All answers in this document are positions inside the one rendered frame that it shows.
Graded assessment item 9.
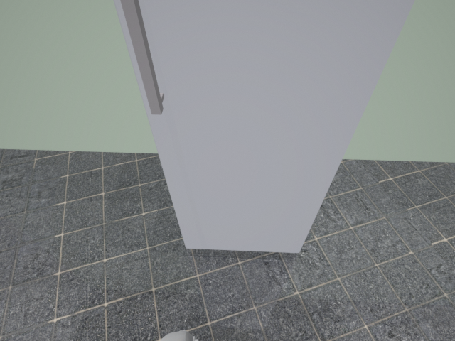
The fridge door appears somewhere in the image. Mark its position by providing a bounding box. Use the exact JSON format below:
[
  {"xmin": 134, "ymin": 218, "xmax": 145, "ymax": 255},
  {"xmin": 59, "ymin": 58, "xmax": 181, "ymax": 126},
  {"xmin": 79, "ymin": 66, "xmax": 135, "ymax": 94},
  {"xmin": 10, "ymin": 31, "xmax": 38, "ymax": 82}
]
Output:
[{"xmin": 114, "ymin": 0, "xmax": 415, "ymax": 253}]

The handle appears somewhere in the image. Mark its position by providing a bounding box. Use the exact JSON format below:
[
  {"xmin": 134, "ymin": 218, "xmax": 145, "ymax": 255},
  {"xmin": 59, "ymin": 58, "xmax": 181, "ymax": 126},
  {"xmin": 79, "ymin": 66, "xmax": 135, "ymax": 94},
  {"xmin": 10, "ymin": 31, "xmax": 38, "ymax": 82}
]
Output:
[{"xmin": 120, "ymin": 0, "xmax": 164, "ymax": 115}]

